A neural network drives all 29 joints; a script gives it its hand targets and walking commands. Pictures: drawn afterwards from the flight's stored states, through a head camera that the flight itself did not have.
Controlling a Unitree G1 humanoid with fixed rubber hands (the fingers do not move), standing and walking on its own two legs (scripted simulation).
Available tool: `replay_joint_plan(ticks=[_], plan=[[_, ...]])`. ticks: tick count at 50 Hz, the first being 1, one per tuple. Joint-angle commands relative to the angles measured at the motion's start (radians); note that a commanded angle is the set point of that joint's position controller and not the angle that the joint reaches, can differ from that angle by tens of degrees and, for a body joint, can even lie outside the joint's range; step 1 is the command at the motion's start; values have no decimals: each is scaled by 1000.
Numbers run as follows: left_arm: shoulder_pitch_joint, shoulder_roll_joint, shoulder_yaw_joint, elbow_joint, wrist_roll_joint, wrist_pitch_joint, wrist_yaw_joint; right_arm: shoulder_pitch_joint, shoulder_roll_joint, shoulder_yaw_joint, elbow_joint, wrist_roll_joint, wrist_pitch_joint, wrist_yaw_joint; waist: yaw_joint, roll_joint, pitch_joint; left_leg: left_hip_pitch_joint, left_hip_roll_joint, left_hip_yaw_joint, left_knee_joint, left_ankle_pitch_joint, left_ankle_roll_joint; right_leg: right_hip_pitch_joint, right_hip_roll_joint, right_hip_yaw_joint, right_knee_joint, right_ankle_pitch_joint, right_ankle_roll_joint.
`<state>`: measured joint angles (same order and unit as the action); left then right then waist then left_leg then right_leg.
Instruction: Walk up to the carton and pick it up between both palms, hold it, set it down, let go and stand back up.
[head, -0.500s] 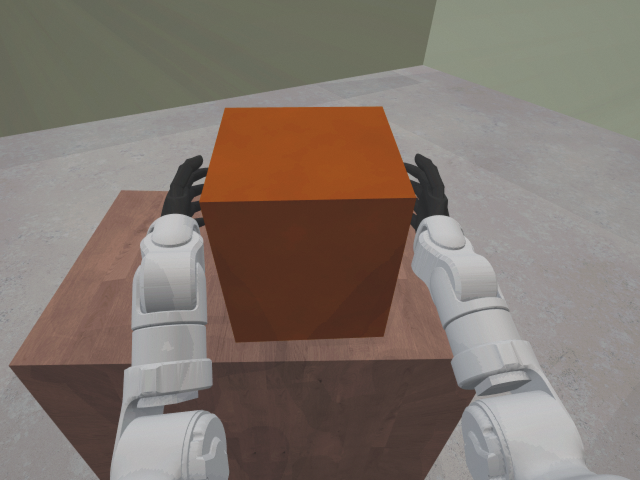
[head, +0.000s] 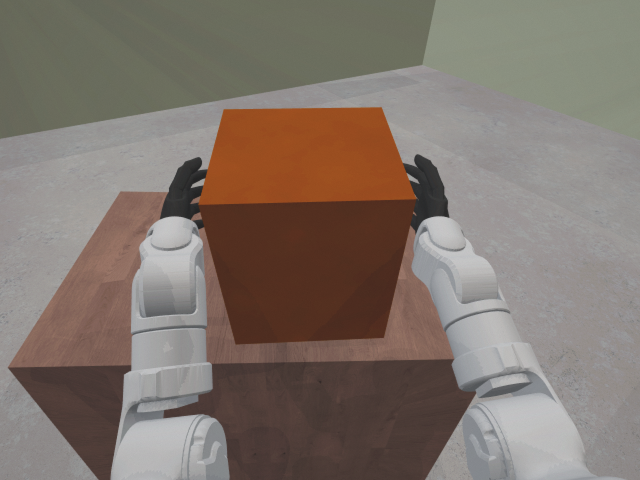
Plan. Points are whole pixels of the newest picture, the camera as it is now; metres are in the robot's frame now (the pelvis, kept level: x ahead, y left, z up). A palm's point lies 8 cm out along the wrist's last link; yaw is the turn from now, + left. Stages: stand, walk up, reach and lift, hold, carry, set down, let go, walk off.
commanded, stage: hold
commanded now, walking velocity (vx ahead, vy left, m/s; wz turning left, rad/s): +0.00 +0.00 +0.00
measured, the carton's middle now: (307, 228) +0.40 +0.01 +0.16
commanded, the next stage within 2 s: set down in 1.04 s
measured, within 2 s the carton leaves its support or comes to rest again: neither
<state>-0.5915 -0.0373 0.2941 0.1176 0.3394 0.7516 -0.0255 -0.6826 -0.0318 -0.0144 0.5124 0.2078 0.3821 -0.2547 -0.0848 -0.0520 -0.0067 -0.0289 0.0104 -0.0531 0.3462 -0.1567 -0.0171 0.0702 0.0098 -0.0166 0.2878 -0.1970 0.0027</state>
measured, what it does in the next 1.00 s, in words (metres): stands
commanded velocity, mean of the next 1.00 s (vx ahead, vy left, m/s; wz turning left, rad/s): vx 0.00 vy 0.00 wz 0.00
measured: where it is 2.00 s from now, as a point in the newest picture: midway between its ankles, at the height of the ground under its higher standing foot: outside the picture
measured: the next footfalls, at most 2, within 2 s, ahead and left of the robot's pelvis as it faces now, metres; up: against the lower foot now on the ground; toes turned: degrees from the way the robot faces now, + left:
none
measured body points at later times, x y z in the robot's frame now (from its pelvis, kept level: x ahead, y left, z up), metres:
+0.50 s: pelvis +0.00 +0.00 +0.00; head -0.07 +0.03 +0.44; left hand +0.36 +0.16 +0.20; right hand +0.37 -0.14 +0.20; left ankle +0.03 +0.13 -0.75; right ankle -0.01 -0.12 -0.75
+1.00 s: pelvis -0.01 +0.00 +0.00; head -0.07 +0.03 +0.44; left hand +0.36 +0.16 +0.21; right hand +0.36 -0.14 +0.20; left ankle +0.03 +0.13 -0.75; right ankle -0.01 -0.12 -0.75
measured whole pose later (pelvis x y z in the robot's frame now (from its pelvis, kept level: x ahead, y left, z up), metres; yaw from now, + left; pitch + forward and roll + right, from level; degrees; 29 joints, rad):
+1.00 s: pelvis -0.01 +0.00 +0.00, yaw +0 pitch -10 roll -1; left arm -0.66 -0.03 0.31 0.18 0.39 0.74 -0.05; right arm -0.71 -0.01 -0.05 0.59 0.17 0.33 -0.25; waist -0.08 -0.07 0.02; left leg -0.03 0.01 -0.06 0.34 -0.14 -0.02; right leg 0.07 0.01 -0.02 0.28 -0.18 0.00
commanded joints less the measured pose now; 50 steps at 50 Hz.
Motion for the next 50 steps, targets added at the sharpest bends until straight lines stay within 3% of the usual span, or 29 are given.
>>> replay_joint_plan(ticks=[1,16,17,23,32,50], plan=[[-762,-554,-514,-122,-194,-86,-141,-880,590,371,-353,103,-72,124,-7,80,-363,179,-45,61,-10,260,-4,-46,41,-47,-42,216,52],[-769,-553,-508,-110,-194,-89,-144,-886,591,362,-343,95,-75,125,-9,77,-365,176,-46,63,-13,243,0,-50,39,-48,-44,205,53],[-790,-501,-453,-93,-154,-85,-154,-844,587,362,-264,84,-61,124,6,57,-293,186,-49,66,-21,260,5,-41,40,-57,-51,218,56],[-799,-535,-498,-133,-188,-94,-169,-897,592,380,-358,109,-89,118,-8,81,-403,221,-55,64,13,329,-8,-20,41,-60,-41,279,61],[-786,-530,-459,-65,-153,-85,-172,-878,562,313,-281,57,-95,136,-13,81,-309,174,-40,71,-35,205,2,-59,41,-68,-62,120,39],[-797,-534,-448,-47,-145,-93,-168,-922,565,311,-277,55,-129,144,-5,81,-360,194,-44,76,-17,247,9,-43,41,-71,-57,150,42]])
